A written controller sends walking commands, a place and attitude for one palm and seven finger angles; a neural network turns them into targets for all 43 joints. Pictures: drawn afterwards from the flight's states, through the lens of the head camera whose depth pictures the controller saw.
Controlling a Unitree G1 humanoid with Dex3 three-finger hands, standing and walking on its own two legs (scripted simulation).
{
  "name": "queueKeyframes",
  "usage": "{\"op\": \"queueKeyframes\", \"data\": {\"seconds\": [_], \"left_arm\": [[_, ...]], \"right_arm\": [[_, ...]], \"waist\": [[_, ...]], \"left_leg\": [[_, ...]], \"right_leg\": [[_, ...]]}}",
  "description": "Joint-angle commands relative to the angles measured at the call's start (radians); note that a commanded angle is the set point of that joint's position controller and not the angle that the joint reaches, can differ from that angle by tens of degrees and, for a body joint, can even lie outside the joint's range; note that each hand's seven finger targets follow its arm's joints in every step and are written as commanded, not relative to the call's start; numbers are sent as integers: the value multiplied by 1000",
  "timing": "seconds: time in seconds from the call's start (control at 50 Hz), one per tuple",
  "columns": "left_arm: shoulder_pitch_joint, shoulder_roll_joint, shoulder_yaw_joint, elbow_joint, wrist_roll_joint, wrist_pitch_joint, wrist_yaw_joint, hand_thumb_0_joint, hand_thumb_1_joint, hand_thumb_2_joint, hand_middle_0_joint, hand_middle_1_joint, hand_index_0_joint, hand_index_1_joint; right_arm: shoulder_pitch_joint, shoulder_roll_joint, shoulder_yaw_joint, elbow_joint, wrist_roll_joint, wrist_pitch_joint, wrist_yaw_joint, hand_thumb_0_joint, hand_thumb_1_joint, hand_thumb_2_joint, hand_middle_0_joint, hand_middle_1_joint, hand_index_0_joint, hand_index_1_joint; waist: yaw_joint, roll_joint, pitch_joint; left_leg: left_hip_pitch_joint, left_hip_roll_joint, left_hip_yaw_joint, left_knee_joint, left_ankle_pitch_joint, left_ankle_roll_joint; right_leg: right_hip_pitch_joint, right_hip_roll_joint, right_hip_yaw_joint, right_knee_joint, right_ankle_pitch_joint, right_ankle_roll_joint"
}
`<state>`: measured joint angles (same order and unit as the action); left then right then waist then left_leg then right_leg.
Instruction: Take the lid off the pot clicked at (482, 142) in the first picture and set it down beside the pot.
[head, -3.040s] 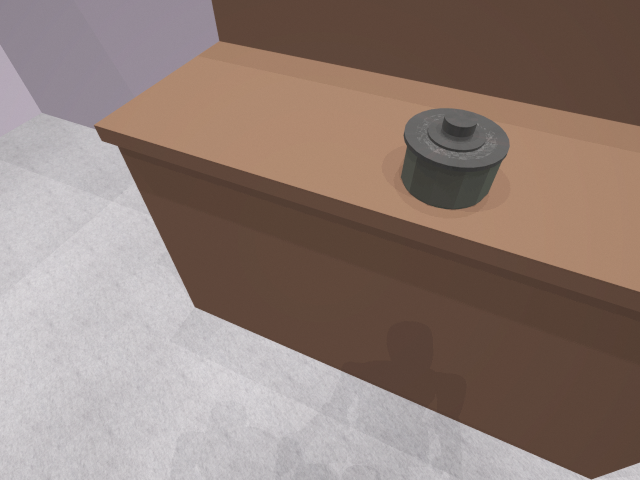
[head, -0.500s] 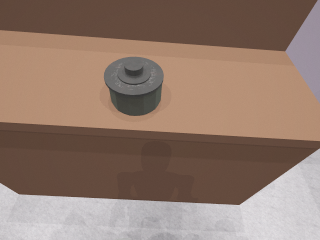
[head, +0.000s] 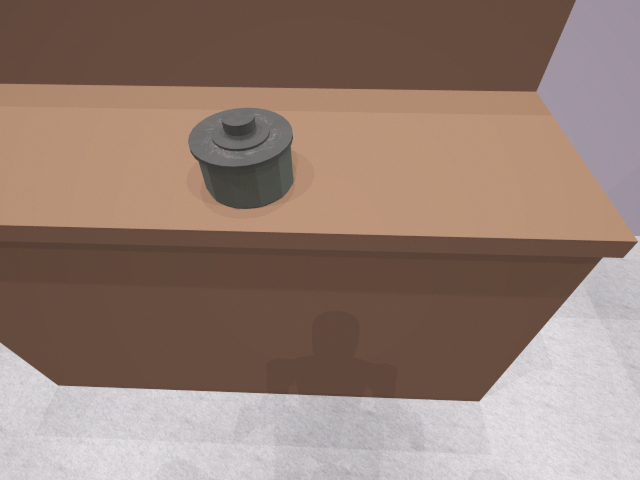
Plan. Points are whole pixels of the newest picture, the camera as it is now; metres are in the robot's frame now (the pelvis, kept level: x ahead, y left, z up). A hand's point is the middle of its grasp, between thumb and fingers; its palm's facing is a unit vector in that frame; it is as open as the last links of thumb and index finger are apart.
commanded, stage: come to a stop and stand still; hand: left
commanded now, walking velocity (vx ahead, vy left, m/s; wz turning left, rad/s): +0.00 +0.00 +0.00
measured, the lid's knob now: (238, 122) +0.59 +0.16 +0.15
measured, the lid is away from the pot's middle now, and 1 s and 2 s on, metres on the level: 0.00 0.00 0.00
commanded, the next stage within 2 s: look again from close up in 1.06 s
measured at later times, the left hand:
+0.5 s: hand out of the picture -0.01 +0.21 -0.17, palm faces +0.01 -0.98 -0.20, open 7.4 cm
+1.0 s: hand out of the picture -0.01 +0.20 -0.16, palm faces +0.00 -0.98 -0.18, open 7.4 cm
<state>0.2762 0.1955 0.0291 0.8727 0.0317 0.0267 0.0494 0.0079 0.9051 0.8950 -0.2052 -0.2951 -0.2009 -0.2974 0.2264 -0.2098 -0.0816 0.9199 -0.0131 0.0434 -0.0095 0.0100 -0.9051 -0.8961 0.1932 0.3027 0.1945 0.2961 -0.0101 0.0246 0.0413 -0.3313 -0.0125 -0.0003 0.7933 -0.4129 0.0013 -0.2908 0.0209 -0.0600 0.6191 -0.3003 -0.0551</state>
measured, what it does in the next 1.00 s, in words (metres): steps on the spot: left foot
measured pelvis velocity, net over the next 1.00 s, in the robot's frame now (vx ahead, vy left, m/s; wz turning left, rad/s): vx -0.02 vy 0.03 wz -0.03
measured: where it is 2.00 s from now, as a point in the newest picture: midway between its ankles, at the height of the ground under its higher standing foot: outside the picture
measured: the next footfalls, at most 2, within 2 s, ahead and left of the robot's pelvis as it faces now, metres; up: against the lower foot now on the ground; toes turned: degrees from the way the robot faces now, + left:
left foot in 0.04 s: +0.03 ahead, +0.11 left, +0.00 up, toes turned +0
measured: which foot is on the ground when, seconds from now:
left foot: up 0.00-0.02, down 0.04-1.00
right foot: down 0.00-1.00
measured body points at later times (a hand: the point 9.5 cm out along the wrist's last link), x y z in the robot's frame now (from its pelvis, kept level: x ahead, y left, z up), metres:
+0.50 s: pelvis -0.04 +0.02 +0.01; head -0.03 +0.03 +0.46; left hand -0.01 +0.26 -0.15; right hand -0.05 -0.20 -0.14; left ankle -0.01 +0.11 -0.73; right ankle +0.02 -0.09 -0.73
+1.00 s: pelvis -0.02 +0.03 +0.01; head +0.00 +0.03 +0.46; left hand -0.01 +0.25 -0.15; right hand -0.01 -0.19 -0.15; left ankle -0.01 +0.11 -0.73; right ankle +0.02 -0.09 -0.73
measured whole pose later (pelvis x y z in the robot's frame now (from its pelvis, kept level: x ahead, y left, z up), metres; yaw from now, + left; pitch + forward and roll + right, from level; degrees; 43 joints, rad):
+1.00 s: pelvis -0.02 +0.03 +0.01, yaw -1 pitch +0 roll +0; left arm 0.31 0.14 0.00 1.05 0.01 0.00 0.04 0.01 0.91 0.90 -0.20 -0.29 -0.20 -0.30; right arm 0.26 -0.15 -0.03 1.07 -0.02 -0.01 -0.03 0.02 -0.92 -0.90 0.20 0.30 0.20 0.30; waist 0.00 0.00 0.04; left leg -0.22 -0.05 0.05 0.47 -0.24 0.07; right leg -0.28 -0.01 -0.01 0.47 -0.18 0.00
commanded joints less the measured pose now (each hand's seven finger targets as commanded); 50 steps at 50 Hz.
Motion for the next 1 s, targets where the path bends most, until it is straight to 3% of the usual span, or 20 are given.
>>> {"op": "queueKeyframes", "data": {"seconds": [0.0,0.04,0.06,0.08,0.14,0.2,0.24,0.28,0.34,0.4,0.5,0.6,0.68,0.82,0.98], "left_arm": [[-17,154,26,-78,-13,-24,16,0,900,900,-200,-300,-200,-300],[7,108,11,-73,-22,-28,7,0,900,900,-200,-300,-200,-300],[13,103,9,-63,-23,-30,5,0,900,900,-200,-300,-200,-300],[10,115,6,-42,-21,-28,4,0,900,900,-200,-300,-200,-300],[22,113,2,-18,-20,-27,-2,0,900,900,-200,-300,-200,-300],[14,124,5,-14,-16,-27,-5,0,900,900,-200,-300,-200,-300],[3,129,9,-11,-15,-24,-4,0,900,900,-200,-300,-200,-300],[-2,126,10,-11,-14,-24,-3,0,900,900,-200,-300,-200,-300],[2,116,9,3,-16,-27,-3,0,900,900,-200,-300,-200,-300],[36,92,2,27,-15,-31,-8,0,900,900,-200,-300,-200,-300],[85,66,-8,72,-16,-40,-10,0,900,900,-200,-300,-200,-300],[95,54,-10,99,-14,-42,-9,0,900,900,-200,-300,-200,-300],[101,47,-14,113,-13,-44,-8,0,900,900,-200,-300,-200,-300],[104,42,-14,133,-14,-51,-4,0,900,900,-200,-300,-200,-300],[91,46,-15,141,-16,-50,-5,0,900,900,-200,-300,-200,-300]], "right_arm": [[42,-26,22,-41,2,-50,-2,0,-900,-900,200,300,200,300],[33,-72,21,-39,-8,-60,-7,0,-900,-900,200,300,200,300],[17,-83,22,-31,-10,-56,-13,0,-900,-900,200,300,200,300],[6,-76,26,-18,-8,-55,-13,0,-900,-900,200,300,200,300],[13,-64,31,-11,-9,-48,-14,0,-900,-900,200,300,200,300],[51,-57,30,8,-13,-37,-10,0,-900,-900,200,300,200,300],[89,-42,30,25,-16,-31,-9,0,-900,-900,200,300,200,300],[119,-40,31,37,-16,-31,-7,0,-900,-900,200,300,200,300],[143,-27,34,55,-14,-36,-7,0,-900,-900,200,300,200,300],[123,-36,37,59,-13,-44,-8,0,-900,-900,200,300,200,300],[110,-33,39,73,-5,-56,-13,0,-900,-900,200,300,200,300],[115,-29,37,91,-3,-55,-15,0,-900,-900,200,300,200,300],[113,-27,39,99,-2,-57,-17,0,-900,-900,200,300,200,300],[111,-16,44,114,1,-65,-19,0,-900,-900,200,300,200,300],[91,-24,48,120,1,-69,-22,0,-900,-900,200,300,200,300]], "waist": [[-9,-74,-36],[21,75,-71],[30,94,-61],[30,156,-64],[33,61,-37],[15,-37,19],[-3,-61,25],[-13,-91,23],[-16,-46,15],[3,14,39],[19,39,20],[16,-5,33],[11,-5,33],[6,-42,10],[7,-19,11]], "left_leg": [[129,22,-31,-349,169,26],[148,153,-168,-394,346,79],[92,164,-168,-384,374,91],[54,159,-173,-399,370,89],[-6,130,-144,-424,164,64],[-32,77,-95,-379,3,46],[-12,60,-75,-356,-40,41],[4,51,-66,-337,-31,42],[19,63,-85,-374,-33,47],[-46,100,-134,-451,-55,58],[-54,118,-153,-493,-19,61],[-33,117,-152,-496,-23,62],[-7,116,-144,-492,-2,61],[56,106,-113,-456,135,56],[81,108,-98,-452,184,51]], "right_leg": [[-36,-161,221,-183,46,-33],[-31,-63,107,-130,52,36],[11,-56,80,-135,75,62],[56,-59,69,-118,74,58],[97,-66,94,-179,31,33],[16,-108,177,-265,-131,11],[-42,-129,209,-305,-235,-7],[-78,-136,218,-321,-251,-4],[-85,-123,188,-299,-230,2],[-40,-90,139,-237,-132,19],[40,-89,114,-201,1,21],[26,-95,120,-211,9,22],[14,-99,126,-215,25,22],[18,-117,150,-222,98,17],[29,-117,155,-222,131,18]]}}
